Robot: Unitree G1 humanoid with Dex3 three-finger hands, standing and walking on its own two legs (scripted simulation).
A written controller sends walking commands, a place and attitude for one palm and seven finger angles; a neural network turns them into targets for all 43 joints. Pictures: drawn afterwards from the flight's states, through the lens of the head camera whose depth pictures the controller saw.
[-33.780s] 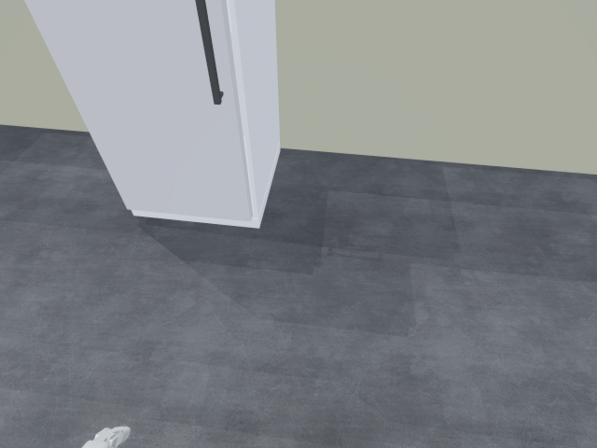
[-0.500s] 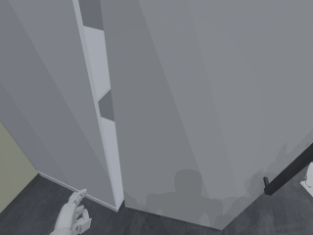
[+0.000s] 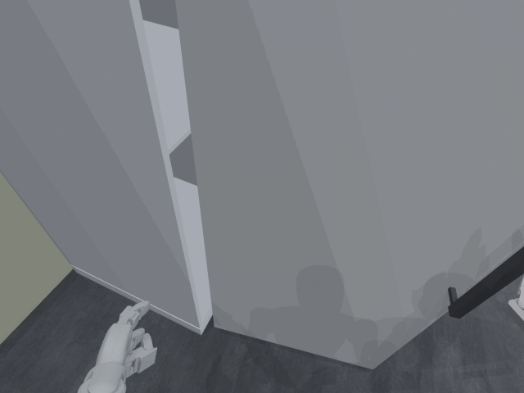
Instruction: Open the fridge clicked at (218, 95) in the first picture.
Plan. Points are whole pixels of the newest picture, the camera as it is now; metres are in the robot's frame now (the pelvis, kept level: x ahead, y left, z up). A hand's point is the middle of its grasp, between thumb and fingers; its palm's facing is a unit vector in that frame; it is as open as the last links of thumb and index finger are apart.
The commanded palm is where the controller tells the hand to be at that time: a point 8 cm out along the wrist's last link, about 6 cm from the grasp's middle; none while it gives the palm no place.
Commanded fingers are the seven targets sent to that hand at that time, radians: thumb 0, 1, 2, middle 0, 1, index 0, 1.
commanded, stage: step back with the hand held close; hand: right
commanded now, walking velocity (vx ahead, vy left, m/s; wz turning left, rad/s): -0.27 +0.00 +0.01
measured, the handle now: (519, 249) +0.32 -0.37 +0.10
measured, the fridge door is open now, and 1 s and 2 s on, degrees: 80 80 80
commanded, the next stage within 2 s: stop stepping back and stand still in 0.82 s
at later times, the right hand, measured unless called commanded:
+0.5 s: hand out of the picture +0.08 -0.34 +0.15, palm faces +0.48 +0.74 -0.47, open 7.4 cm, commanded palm +0.01 -0.36 +0.17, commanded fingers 0.00 -0.90 -0.90 0.20 0.30 0.20 0.30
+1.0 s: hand out of the picture -0.08 -0.38 +0.17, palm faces +0.60 +0.74 -0.30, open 7.4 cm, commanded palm -0.11 -0.40 +0.17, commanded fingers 0.00 -0.90 -0.90 0.20 0.30 0.20 0.30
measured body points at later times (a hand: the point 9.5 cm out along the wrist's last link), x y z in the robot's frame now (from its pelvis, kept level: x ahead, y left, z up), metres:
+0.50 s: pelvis -0.10 -0.05 -0.01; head -0.08 -0.07 +0.43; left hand +0.10 +0.17 -0.09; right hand +0.05 -0.37 +0.18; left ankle -0.03 +0.08 -0.74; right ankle +0.02 -0.13 -0.74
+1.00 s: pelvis -0.22 -0.09 -0.01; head -0.24 -0.12 +0.43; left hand +0.01 +0.09 -0.07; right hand -0.12 -0.41 +0.18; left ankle -0.24 +0.07 -0.74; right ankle -0.16 -0.18 -0.71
